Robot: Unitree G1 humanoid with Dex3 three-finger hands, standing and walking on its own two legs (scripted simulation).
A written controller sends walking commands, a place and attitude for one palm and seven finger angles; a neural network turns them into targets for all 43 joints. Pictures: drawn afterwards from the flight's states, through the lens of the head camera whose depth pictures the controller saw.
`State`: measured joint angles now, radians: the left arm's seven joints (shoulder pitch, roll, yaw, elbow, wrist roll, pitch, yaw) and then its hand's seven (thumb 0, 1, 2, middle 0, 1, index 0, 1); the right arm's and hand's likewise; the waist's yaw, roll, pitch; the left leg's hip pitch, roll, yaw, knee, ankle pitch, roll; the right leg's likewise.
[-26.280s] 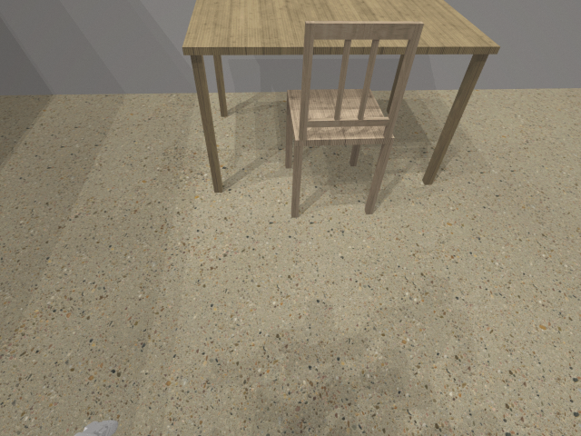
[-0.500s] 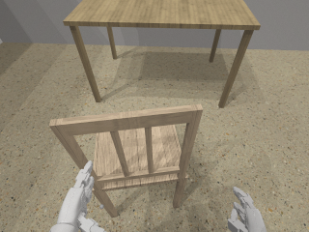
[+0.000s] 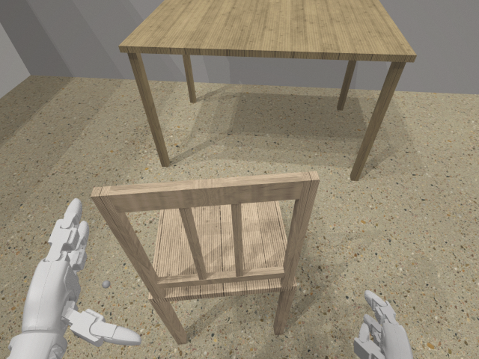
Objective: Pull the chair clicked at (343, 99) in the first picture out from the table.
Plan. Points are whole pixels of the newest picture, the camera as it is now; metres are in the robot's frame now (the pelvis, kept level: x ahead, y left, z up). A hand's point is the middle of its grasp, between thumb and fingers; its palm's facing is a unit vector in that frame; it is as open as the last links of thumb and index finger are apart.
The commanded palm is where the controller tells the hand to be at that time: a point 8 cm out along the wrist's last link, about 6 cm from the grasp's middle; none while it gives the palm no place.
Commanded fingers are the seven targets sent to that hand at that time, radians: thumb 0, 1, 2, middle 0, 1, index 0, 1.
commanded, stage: draw the hand back to the body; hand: left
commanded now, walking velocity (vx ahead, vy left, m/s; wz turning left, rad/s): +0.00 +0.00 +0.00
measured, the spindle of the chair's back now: (195, 246) +0.35 +0.13 -0.06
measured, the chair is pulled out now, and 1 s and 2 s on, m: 0.70 0.70 0.70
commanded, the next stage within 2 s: step back with the hand held close in 1.00 s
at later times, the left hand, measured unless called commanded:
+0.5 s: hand (48, 245) +0.21 +0.26 +0.17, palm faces +0.41 -0.82 -0.40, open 11.2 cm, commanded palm +0.16 +0.30 +0.19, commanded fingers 0.00 0.72 0.81 -0.17 -0.26 -0.17 -0.26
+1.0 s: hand (31, 233) +0.21 +0.26 +0.19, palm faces +0.44 -0.80 -0.41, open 7.5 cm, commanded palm +0.16 +0.31 +0.21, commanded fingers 0.00 0.90 0.90 -0.20 -0.30 -0.20 -0.30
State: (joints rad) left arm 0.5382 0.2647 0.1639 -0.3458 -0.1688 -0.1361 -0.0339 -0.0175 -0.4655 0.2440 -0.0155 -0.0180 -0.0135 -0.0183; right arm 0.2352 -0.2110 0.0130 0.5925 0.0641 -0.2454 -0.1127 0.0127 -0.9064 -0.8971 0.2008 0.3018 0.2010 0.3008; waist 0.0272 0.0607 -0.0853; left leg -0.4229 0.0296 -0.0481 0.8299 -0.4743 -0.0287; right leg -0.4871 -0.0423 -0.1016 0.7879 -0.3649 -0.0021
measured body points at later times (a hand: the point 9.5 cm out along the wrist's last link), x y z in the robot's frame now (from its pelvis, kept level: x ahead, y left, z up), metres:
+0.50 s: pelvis +0.02 +0.01 +0.03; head +0.00 -0.01 +0.48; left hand +0.19 +0.30 +0.19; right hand +0.21 -0.20 -0.05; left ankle -0.03 +0.13 -0.70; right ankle +0.03 -0.12 -0.70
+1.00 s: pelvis +0.02 +0.01 +0.04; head +0.00 -0.01 +0.48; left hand +0.18 +0.30 +0.22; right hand +0.20 -0.22 -0.05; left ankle -0.03 +0.13 -0.70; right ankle +0.03 -0.12 -0.70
